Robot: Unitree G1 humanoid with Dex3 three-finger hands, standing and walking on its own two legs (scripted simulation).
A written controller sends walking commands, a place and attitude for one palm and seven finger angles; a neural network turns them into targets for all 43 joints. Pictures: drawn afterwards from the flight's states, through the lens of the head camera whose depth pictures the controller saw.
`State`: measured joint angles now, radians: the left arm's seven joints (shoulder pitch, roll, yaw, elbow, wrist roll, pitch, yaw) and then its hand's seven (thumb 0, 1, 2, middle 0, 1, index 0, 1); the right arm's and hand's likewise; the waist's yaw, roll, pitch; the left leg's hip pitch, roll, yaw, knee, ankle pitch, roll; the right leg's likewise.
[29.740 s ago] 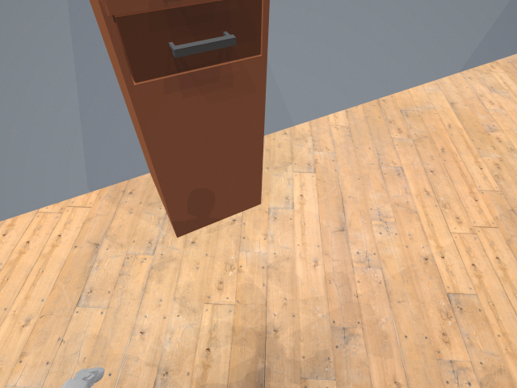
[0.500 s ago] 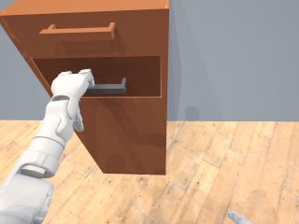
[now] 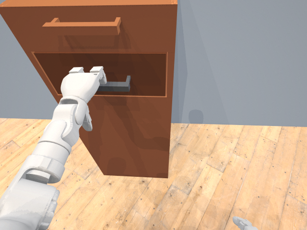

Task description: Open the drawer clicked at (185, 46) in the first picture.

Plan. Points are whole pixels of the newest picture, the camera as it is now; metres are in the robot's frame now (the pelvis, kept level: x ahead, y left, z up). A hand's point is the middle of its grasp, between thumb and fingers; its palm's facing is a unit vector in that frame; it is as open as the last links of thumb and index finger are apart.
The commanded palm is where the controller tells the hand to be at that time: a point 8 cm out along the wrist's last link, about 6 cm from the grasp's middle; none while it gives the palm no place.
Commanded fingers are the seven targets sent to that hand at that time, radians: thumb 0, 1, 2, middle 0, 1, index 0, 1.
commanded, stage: lower the fingers behind the handle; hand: left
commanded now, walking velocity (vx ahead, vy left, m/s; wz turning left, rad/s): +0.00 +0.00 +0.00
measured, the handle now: (102, 82) +0.52 +0.20 +0.10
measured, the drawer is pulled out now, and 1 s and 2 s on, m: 0.00 0.00 0.00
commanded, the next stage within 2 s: lift the fingers back up to retry in 0.58 s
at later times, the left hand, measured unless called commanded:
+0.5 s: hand (88, 101) +0.42 +0.21 +0.11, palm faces +0.04 -0.02 -1.00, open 14.1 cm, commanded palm +0.39 +0.22 +0.14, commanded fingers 0.00 -0.50 0.30 -0.30 -1.20 -0.30 -1.20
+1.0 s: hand (88, 98) +0.43 +0.21 +0.12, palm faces +0.03 -0.03 -1.00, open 13.9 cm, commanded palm +0.40 +0.22 +0.18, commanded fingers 0.00 -0.50 0.30 -0.30 -1.20 -0.30 -1.20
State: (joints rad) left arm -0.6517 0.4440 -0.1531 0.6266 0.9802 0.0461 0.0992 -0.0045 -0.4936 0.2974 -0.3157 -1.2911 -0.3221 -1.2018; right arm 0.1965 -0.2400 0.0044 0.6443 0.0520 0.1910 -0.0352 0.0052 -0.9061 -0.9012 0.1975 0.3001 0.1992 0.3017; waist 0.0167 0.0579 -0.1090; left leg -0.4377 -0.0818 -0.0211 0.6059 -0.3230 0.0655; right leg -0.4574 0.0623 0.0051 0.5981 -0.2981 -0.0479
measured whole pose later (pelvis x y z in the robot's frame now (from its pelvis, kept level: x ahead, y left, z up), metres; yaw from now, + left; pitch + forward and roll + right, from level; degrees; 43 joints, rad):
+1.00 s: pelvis +0.00 +0.00 +0.00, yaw -1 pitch +8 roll +0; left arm -0.62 0.48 -0.12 0.59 0.96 0.01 0.05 0.00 -0.49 0.30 -0.30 -1.22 -0.31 -1.20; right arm 0.24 -0.26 -0.01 0.62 0.06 0.16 -0.05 0.01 -0.91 -0.90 0.20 0.30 0.20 0.30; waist 0.00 0.07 -0.10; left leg -0.41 -0.07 -0.01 0.60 -0.32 0.06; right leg -0.43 0.07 0.01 0.59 -0.29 -0.05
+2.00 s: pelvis +0.00 +0.00 +0.01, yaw +0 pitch +6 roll +0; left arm -0.60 0.47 -0.18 0.39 0.90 0.10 -0.08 0.00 -0.49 0.30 -0.31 -1.20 -0.32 -1.20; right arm 0.18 -0.26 0.02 0.64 0.06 0.18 -0.02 0.01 -0.91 -0.90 0.20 0.30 0.20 0.30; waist 0.02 0.09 -0.07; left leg -0.32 -0.09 -0.02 0.52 -0.29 0.07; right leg -0.35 0.05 0.01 0.53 -0.27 -0.04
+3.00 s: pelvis +0.01 +0.00 +0.01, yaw +0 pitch +5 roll +0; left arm -0.64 0.45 -0.18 0.39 0.90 0.09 0.01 0.00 -0.49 0.30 -0.32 -1.20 -0.33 -1.20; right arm 0.12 -0.26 0.02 0.67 0.06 0.16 -0.03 0.01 -0.91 -0.90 0.20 0.30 0.20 0.30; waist 0.03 0.09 -0.08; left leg -0.31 -0.08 -0.02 0.51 -0.29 0.06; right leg -0.34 0.06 0.02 0.52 -0.28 -0.05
